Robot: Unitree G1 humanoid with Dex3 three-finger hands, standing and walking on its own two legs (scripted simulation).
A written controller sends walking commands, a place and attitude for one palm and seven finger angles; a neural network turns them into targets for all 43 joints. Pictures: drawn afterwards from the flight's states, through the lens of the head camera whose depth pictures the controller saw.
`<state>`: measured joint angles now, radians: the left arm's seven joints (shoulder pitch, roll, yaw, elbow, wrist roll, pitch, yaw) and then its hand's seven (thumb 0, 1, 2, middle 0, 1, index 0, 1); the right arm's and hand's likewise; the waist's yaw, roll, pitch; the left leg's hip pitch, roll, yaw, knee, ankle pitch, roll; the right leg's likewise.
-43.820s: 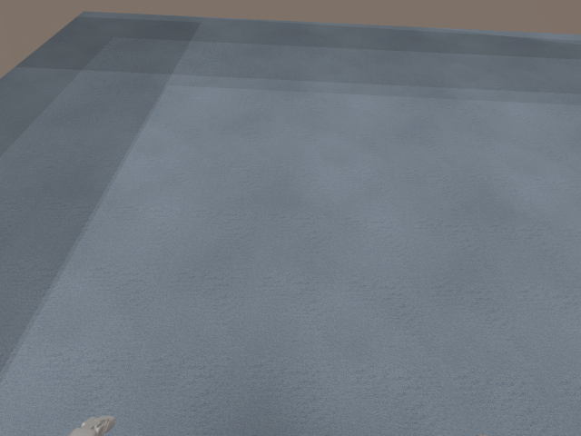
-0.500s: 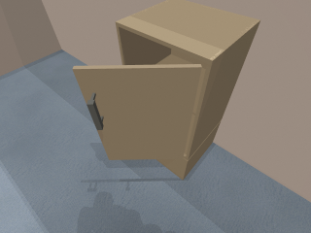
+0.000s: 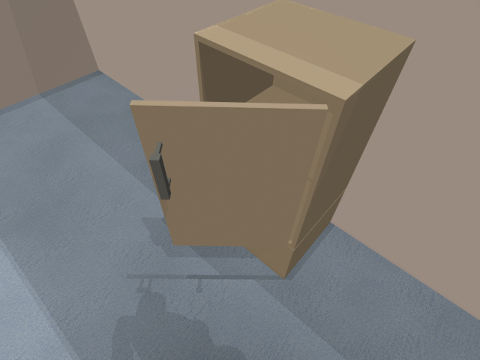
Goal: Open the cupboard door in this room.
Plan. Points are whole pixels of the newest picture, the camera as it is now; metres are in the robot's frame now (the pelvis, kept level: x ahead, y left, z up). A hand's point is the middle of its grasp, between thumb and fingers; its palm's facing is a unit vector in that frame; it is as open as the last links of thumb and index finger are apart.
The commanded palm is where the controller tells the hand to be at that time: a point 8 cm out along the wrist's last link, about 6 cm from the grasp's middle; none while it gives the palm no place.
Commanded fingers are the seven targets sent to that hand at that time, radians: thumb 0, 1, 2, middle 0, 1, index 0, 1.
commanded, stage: come to a stop and stand still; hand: left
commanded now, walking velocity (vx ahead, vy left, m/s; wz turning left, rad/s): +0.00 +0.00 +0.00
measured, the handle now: (162, 171) +0.52 +0.22 -0.05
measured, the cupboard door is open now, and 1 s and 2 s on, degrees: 42 42 42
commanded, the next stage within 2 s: look again from close up in 0.60 s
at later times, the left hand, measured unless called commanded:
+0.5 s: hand out of the picture +0.03 +0.18 -0.18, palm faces +0.01 -0.98 -0.18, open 7.4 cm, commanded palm none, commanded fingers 0.00 0.90 0.90 -0.20 -0.30 -0.20 -0.30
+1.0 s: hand out of the picture +0.02 +0.18 -0.18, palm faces +0.01 -0.98 -0.17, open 7.4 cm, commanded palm none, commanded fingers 0.00 0.90 0.90 -0.20 -0.30 -0.20 -0.30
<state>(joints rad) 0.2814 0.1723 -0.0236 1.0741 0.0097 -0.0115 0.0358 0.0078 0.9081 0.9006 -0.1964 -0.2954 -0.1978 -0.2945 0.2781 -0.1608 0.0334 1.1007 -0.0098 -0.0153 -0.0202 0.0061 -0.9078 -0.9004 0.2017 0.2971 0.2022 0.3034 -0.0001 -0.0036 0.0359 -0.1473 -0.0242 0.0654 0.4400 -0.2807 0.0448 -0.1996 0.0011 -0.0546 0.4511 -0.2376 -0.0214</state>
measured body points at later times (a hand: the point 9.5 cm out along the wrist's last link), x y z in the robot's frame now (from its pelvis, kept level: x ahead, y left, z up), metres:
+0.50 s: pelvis +0.02 +0.01 +0.00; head +0.02 +0.03 +0.45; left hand +0.03 +0.24 -0.17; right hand +0.03 -0.21 -0.15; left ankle -0.03 +0.09 -0.74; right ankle +0.00 -0.11 -0.74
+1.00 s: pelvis +0.01 +0.02 +0.00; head +0.03 +0.03 +0.45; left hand +0.02 +0.24 -0.17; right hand +0.01 -0.20 -0.16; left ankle -0.03 +0.09 -0.74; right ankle +0.00 -0.11 -0.74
